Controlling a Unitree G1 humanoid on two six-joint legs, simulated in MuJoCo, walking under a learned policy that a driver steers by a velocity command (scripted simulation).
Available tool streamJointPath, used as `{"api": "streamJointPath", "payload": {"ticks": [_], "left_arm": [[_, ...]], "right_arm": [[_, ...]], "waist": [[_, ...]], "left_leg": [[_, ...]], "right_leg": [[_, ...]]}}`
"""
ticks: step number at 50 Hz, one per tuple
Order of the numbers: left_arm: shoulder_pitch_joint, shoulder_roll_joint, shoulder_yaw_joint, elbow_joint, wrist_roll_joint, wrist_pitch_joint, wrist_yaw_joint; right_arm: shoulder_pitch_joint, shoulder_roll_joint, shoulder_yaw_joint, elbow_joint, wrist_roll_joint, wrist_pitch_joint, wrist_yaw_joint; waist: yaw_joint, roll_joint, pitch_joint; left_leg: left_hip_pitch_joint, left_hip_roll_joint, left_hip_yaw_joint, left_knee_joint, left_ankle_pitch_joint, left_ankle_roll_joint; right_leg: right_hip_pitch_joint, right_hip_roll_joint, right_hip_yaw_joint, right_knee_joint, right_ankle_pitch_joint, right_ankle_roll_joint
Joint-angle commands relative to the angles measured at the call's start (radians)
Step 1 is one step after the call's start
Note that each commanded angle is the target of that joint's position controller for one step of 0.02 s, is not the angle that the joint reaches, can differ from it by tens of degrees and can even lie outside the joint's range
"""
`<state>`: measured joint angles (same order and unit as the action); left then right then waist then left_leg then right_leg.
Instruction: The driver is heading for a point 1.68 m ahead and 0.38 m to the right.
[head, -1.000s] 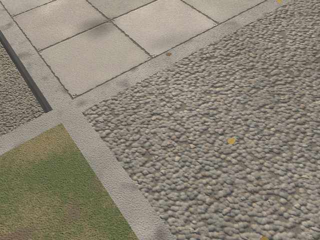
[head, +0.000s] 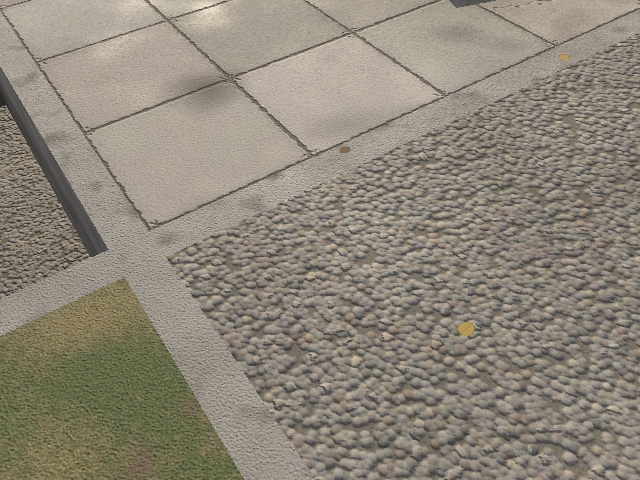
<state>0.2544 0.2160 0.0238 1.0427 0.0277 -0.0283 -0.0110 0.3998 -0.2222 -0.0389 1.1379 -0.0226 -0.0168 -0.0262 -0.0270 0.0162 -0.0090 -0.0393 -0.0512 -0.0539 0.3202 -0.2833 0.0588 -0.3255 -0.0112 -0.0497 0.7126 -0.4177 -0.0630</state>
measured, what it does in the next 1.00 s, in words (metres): walks ahead: right foot, then left foot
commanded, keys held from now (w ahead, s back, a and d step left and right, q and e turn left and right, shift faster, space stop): w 0.76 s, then w+e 0.24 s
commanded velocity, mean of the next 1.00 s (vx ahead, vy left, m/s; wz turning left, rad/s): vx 0.46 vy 0.00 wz -0.05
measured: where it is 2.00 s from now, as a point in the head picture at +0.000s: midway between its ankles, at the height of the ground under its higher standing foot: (396, 297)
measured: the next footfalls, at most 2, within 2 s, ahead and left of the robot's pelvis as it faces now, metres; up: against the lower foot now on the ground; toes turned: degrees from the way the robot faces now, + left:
right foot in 0.06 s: +0.08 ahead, -0.11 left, +0.00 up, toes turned -3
left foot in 0.56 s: +0.42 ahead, +0.02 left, +0.00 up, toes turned +4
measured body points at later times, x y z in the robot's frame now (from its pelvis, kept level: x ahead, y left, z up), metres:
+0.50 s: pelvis +0.23 -0.04 -0.02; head +0.27 -0.05 +0.43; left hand +0.10 +0.17 -0.15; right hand +0.42 -0.26 -0.14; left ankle +0.38 +0.03 -0.72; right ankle +0.04 -0.11 -0.74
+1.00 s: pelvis +0.52 -0.04 -0.01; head +0.55 -0.05 +0.44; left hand +0.70 +0.16 -0.14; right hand +0.42 -0.27 -0.15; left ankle +0.39 +0.02 -0.74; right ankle +0.68 -0.16 -0.71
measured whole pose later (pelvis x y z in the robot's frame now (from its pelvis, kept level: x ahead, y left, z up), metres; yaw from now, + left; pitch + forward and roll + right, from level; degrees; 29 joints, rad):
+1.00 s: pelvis +0.52 -0.04 -0.01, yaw -5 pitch +1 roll +1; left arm 0.05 0.19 0.02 0.90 0.02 -0.04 -0.04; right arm 0.44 -0.17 -0.02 1.08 -0.02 -0.11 -0.02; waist -0.05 -0.02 0.06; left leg 0.13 -0.09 0.16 0.16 -0.32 0.08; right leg -0.60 -0.04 -0.09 0.64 -0.02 -0.09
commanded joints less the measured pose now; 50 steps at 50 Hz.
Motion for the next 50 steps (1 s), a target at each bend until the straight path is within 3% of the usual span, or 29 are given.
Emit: {"api": "streamJointPath", "payload": {"ticks": [1,2,3,4,5,6,7,8,10,13,18,21,24,26,27,28,29,30,31,32,34,36,39,43,47,50], "left_arm": [[0.008,0.048,0.017,-0.057,-0.011,-0.03,-0.006],[0.102,0.045,0.023,-0.021,-0.013,-0.029,-0.001],[0.206,0.075,0.036,0.012,-0.01,-0.034,0.008],[0.333,0.167,0.057,0.027,0.006,-0.043,0.02],[0.403,0.219,0.068,0.058,-0.006,-0.033,0.016],[0.286,0.166,0.054,0.03,-0.007,-0.028,0.015],[0.183,0.128,0.043,-0.01,-0.01,-0.037,0.008],[0.134,0.111,0.037,-0.029,-0.011,-0.047,0.006],[0.146,0.077,0.023,-0.022,-0.011,-0.066,0.011],[0.25,0.065,0.014,0.021,-0.015,-0.076,0.014],[0.301,0.047,-0.002,0.037,-0.013,-0.076,0.022],[0.322,0.058,-0.004,0.049,-0.011,-0.079,0.03],[0.292,0.084,0.001,0.052,-0.009,-0.083,0.036],[0.257,0.107,0.009,0.046,-0.004,-0.077,0.039],[0.231,0.114,0.011,0.039,-0.012,-0.072,0.036],[0.243,0.071,0.0,0.011,-0.016,-0.072,0.028],[0.377,-0.038,-0.011,0.009,-0.039,-0.064,0.012],[0.261,0.074,0.014,-0.002,-0.016,-0.058,0.018],[0.164,0.082,0.02,-0.042,-0.013,-0.064,0.013],[0.128,0.071,0.022,-0.049,-0.011,-0.068,0.011],[0.154,0.03,0.02,-0.042,0.007,-0.045,0.002],[0.146,0.007,0.019,-0.049,0.011,-0.026,-0.009],[0.021,0.023,0.023,-0.098,0.011,-0.01,-0.018],[-0.151,0.015,0.012,-0.158,-0.009,-0.013,-0.025],[-0.267,0.005,0.0,-0.199,-0.012,-0.017,-0.026],[-0.26,0.024,0.007,-0.209,-0.004,-0.023,-0.022]], "right_arm": [[-0.07,-0.14,-0.027,-0.055,0.011,-0.025,0.002],[-0.081,-0.134,-0.026,-0.061,0.013,-0.026,0.004],[-0.08,-0.104,-0.016,-0.071,0.005,-0.034,0.007],[-0.103,-0.024,0.008,-0.108,0.008,-0.044,0.018],[-0.116,-0.057,-0.004,-0.137,-0.007,-0.046,0.024],[-0.133,-0.094,-0.012,-0.142,-0.024,-0.044,0.033],[-0.137,-0.071,-0.008,-0.135,-0.02,-0.047,0.046],[-0.121,-0.049,-0.003,-0.125,-0.012,-0.052,0.054],[-0.117,-0.054,-0.007,-0.118,-0.018,-0.045,0.061],[-0.177,-0.053,-0.01,-0.141,-0.013,-0.028,0.061],[-0.405,-0.02,0.007,-0.233,-0.004,-0.021,0.062],[-0.484,-0.01,0.019,-0.267,0.005,-0.023,0.059],[-0.419,-0.048,0.007,-0.267,0.006,-0.029,0.043],[-0.194,-0.094,-0.018,-0.201,0.008,-0.042,0.028],[-0.045,-0.115,-0.032,-0.157,0.0,-0.05,0.019],[0.102,-0.196,-0.056,-0.132,-0.025,-0.052,0.01],[0.083,-0.241,-0.068,-0.138,-0.033,-0.046,0.018],[-0.013,-0.187,-0.062,-0.147,0.007,-0.041,0.03],[-0.123,-0.131,-0.045,-0.169,0.015,-0.045,0.032],[-0.161,-0.077,-0.032,-0.17,0.009,-0.057,0.036],[-0.137,-0.023,-0.011,-0.138,0.007,-0.076,0.028],[-0.077,-0.037,-0.009,-0.111,0.01,-0.094,0.023],[-0.017,-0.08,-0.013,-0.097,0.01,-0.1,0.022],[0.041,-0.064,-0.002,-0.092,0.008,-0.1,0.02],[0.11,-0.066,0.004,-0.073,0.005,-0.101,0.007],[0.111,-0.086,0.002,-0.07,0.0,-0.095,-0.008]], "waist": [[0.069,0.085,0.13],[0.107,0.054,0.116],[0.144,-0.018,0.082],[0.189,-0.257,0.029],[0.17,-0.315,0.046],[0.098,-0.161,0.141],[0.058,-0.08,0.181],[0.03,-0.061,0.172],[0.015,-0.066,0.134],[0.022,-0.083,0.111],[0.057,-0.092,0.15],[0.071,-0.107,0.157],[0.021,-0.12,0.104],[-0.074,-0.133,-0.016],[-0.145,-0.117,-0.084],[-0.174,-0.011,-0.192],[-0.071,0.189,-0.271],[-0.07,0.012,-0.165],[-0.031,0.012,-0.01],[-0.003,-0.034,0.053],[0.054,-0.018,0.073],[0.07,-0.002,0.076],[0.059,0.016,0.107],[0.014,0.032,0.123],[-0.025,0.044,0.127],[-0.002,0.057,0.1]], "left_leg": [[-0.213,0.231,-0.19,-0.124,-0.159,0.146],[-0.317,0.196,-0.153,-0.049,-0.152,0.129],[-0.425,0.146,-0.1,0.087,-0.125,0.104],[-0.551,0.024,0.05,0.431,-0.156,0.05],[-0.68,-0.031,0.071,0.661,-0.276,0.045],[-0.705,0.05,0.014,0.78,-0.201,0.06],[-0.691,0.092,0.003,0.797,-0.091,0.059],[-0.651,0.117,0.007,0.775,-0.015,0.048],[-0.615,0.129,0.04,0.756,0.064,0.021],[-0.665,0.119,0.09,0.744,0.107,-0.002],[-0.665,0.082,0.162,0.514,0.191,-0.023],[-0.573,0.048,0.201,0.338,0.23,0.0],[-0.431,0.0,0.21,0.27,0.188,0.06],[-0.222,-0.036,0.188,0.231,0.141,0.102],[-0.026,-0.001,0.153,0.153,0.178,0.126],[0.195,0.221,-0.094,0.139,0.015,0.173],[0.404,0.48,-0.622,0.025,-0.036,0.344],[0.285,0.421,-0.617,-0.071,-0.217,0.311],[0.116,0.393,-0.456,-0.118,-0.198,0.273],[-0.004,0.352,-0.358,-0.152,-0.061,0.244],[-0.134,0.279,-0.196,-0.173,0.127,0.19],[-0.151,0.253,-0.126,-0.183,0.246,0.18],[-0.123,0.23,-0.042,-0.21,0.338,0.161],[-0.08,0.19,0.082,-0.208,0.495,0.095],[0.044,0.221,0.145,-0.19,0.626,0.069],[0.159,0.256,0.19,-0.081,0.909,0.059]], "right_leg": [[0.095,0.007,-0.033,-0.179,0.119,-0.009],[0.263,0.046,-0.061,-0.246,0.162,-0.005],[0.434,0.026,-0.005,-0.291,0.115,-0.005],[0.536,-0.233,0.376,-0.493,-0.181,-0.052],[0.495,-0.378,0.7,-0.617,-0.381,-0.13],[0.378,-0.371,0.662,-0.614,-0.408,-0.142],[0.298,-0.327,0.562,-0.608,-0.297,-0.132],[0.27,-0.278,0.458,-0.616,-0.147,-0.114],[0.287,-0.214,0.308,-0.61,0.136,-0.094],[0.351,-0.183,0.19,-0.567,0.509,-0.086],[0.329,-0.143,0.103,-0.567,0.746,-0.08],[0.343,-0.152,0.082,-0.568,0.849,-0.079],[0.412,-0.18,0.062,-0.457,1.16,-0.068],[0.444,-0.184,0.056,-0.203,1.286,-0.063],[0.355,-0.163,0.038,-0.005,1.148,-0.058],[0.164,-0.105,0.005,0.296,0.758,-0.055],[-0.204,0.095,0.025,0.667,-0.12,-0.023],[-0.3,0.038,0.123,0.699,-0.034,-0.05],[-0.322,-0.009,0.113,0.645,0.074,-0.054],[-0.278,-0.038,0.11,0.591,0.126,-0.053],[-0.17,-0.071,0.105,0.506,0.145,-0.028],[-0.168,-0.078,0.081,0.451,0.15,-0.007],[-0.278,-0.099,0.042,0.351,0.244,0.018],[-0.301,-0.073,0.005,0.128,0.395,0.02],[-0.284,-0.03,-0.052,-0.046,0.449,-0.011],[-0.23,0.022,-0.09,-0.108,0.36,-0.056]]}}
